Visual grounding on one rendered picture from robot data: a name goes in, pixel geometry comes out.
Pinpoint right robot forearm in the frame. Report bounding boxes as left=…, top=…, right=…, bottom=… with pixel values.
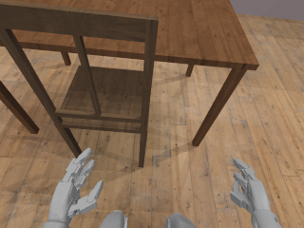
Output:
left=251, top=209, right=282, bottom=228

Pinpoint right robot thigh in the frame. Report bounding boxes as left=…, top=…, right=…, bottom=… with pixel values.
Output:
left=165, top=215, right=197, bottom=228

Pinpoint robot thigh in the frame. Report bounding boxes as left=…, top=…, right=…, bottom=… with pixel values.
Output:
left=165, top=215, right=197, bottom=228
left=99, top=212, right=128, bottom=228

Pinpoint left robot thigh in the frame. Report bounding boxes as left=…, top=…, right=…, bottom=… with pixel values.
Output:
left=99, top=212, right=128, bottom=228

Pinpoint chair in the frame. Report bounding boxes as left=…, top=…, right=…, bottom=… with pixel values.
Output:
left=0, top=0, right=159, bottom=168

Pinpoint robot right hand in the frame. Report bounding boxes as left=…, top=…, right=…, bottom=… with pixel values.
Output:
left=230, top=158, right=271, bottom=215

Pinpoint robot left hand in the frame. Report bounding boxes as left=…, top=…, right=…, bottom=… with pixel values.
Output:
left=47, top=147, right=104, bottom=225

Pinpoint table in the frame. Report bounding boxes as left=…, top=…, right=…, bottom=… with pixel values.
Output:
left=0, top=0, right=259, bottom=146

